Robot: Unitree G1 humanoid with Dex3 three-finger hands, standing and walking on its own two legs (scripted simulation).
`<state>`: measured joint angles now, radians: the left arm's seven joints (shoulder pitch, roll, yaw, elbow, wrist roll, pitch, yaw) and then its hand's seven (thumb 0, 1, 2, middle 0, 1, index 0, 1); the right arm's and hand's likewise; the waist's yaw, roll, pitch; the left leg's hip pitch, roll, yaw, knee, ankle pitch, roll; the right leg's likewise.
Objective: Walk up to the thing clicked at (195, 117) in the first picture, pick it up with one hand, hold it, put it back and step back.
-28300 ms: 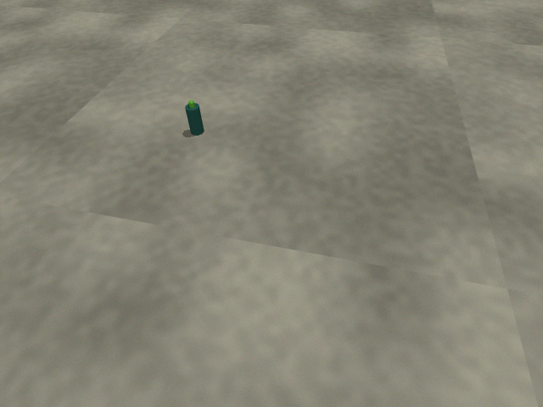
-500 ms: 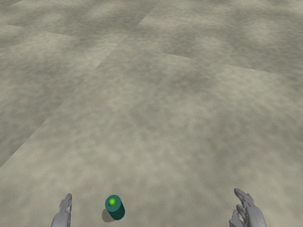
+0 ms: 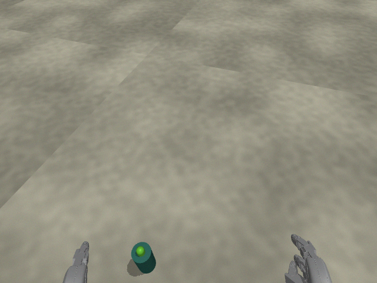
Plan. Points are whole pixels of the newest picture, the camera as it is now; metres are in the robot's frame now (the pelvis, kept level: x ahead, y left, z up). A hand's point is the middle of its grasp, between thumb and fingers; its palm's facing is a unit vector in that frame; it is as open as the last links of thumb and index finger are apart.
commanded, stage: stand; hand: left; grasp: from the side
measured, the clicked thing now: (143, 257) +0.37 +0.21 -0.62
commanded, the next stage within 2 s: none
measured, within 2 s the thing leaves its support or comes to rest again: neither
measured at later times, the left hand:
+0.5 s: hand out of the picture +0.13 +0.23 -0.11, palm faces -0.03 -0.94 -0.34, open 8.9 cm
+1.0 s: hand out of the picture +0.04 +0.26 -0.11, palm faces +0.00 -0.94 -0.34, open 7.4 cm
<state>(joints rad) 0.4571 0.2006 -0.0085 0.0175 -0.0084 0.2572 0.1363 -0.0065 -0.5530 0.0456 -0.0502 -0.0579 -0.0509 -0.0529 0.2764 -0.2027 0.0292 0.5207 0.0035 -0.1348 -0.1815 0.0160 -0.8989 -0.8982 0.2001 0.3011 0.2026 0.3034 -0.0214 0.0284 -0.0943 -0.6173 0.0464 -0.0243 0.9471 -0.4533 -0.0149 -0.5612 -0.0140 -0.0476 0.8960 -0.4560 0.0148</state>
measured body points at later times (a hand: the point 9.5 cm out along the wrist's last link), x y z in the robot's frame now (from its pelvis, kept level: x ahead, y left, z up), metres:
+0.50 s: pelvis +0.00 +0.00 +0.02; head +0.02 +0.01 +0.47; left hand +0.13 +0.28 -0.09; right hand +0.12 -0.28 -0.09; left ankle +0.02 +0.12 -0.69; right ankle +0.00 -0.13 -0.69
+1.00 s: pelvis -0.01 +0.02 +0.05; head -0.02 +0.02 +0.50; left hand +0.04 +0.31 -0.08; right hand +0.06 -0.26 -0.09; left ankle +0.02 +0.12 -0.69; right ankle +0.00 -0.13 -0.69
